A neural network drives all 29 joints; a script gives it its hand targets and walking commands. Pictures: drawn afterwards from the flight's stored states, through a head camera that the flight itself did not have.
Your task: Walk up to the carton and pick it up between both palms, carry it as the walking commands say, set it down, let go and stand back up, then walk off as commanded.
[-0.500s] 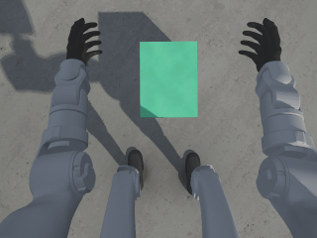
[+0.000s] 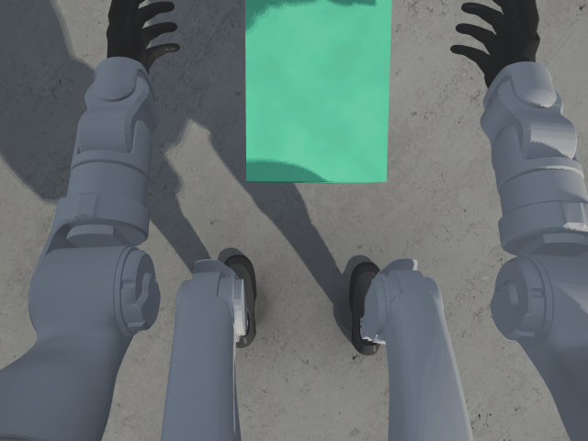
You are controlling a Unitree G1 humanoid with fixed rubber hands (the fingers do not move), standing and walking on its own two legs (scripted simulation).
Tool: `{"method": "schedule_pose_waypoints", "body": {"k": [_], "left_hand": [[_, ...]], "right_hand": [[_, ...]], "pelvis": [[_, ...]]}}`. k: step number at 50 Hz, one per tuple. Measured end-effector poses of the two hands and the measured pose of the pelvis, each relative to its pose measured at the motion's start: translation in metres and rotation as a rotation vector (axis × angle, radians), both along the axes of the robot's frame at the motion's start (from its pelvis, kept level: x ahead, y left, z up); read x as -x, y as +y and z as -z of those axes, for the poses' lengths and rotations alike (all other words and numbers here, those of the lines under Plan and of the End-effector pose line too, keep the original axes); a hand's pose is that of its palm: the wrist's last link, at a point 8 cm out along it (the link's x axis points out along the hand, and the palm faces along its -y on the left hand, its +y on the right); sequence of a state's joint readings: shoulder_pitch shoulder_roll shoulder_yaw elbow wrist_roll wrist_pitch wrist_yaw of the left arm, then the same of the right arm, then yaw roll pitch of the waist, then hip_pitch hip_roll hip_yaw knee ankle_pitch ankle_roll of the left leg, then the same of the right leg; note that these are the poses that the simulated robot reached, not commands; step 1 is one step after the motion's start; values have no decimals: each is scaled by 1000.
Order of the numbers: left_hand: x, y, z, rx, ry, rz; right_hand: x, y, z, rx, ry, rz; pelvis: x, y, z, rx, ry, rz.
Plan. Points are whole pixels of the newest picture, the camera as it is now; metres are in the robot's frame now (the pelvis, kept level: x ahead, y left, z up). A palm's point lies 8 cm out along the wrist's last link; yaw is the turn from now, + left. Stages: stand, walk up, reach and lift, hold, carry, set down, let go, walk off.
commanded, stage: reach and lift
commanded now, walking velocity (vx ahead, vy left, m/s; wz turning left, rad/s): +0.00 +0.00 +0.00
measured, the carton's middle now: (313, 102) +0.55 -0.01 -0.40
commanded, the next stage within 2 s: none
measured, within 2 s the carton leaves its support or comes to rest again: neither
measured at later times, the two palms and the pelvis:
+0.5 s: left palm (180, 96) +0.53 +0.19 -0.26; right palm (446, 102) +0.52 -0.20 -0.26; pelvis -0.02 +0.00 -0.10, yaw +0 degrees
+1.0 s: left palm (195, 103) +0.53 +0.19 -0.33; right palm (425, 110) +0.52 -0.20 -0.33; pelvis -0.02 +0.00 -0.15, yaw +0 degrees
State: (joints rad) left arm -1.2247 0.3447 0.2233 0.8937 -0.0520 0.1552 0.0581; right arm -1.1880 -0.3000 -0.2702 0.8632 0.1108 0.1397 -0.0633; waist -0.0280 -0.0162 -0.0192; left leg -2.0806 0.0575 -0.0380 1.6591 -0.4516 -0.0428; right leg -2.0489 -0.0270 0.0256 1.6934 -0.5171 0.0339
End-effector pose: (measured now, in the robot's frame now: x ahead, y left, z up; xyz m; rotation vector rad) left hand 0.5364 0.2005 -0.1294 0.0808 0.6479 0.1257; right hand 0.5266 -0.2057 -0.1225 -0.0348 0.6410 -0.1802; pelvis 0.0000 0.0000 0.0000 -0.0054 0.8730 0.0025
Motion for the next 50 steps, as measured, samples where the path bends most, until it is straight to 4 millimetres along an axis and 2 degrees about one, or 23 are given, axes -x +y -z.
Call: {"method": "schedule_pose_waypoints", "body": {"k": [19, 35, 42, 50], "left_hand": [[3, -10, 101, 1, 39, -9], [10, -11, 185, 5, 92, -9], [7, -10, 207, 7, 88, -14], [2, -15, 203, 7, 72, -6]], "right_hand": [[7, 5, 108, 3, 51, 11], [11, 9, 190, -9, 104, 2], [9, 11, 214, -9, 103, -3], [7, 9, 211, -1, 85, -9]], "pelvis": [[16, 1, 77, -4, -78, -1], [26, 1, 129, -1, -190, -1], [26, 1, 145, -1, -224, -1], [24, 1, 147, 0, -239, 0]]}}
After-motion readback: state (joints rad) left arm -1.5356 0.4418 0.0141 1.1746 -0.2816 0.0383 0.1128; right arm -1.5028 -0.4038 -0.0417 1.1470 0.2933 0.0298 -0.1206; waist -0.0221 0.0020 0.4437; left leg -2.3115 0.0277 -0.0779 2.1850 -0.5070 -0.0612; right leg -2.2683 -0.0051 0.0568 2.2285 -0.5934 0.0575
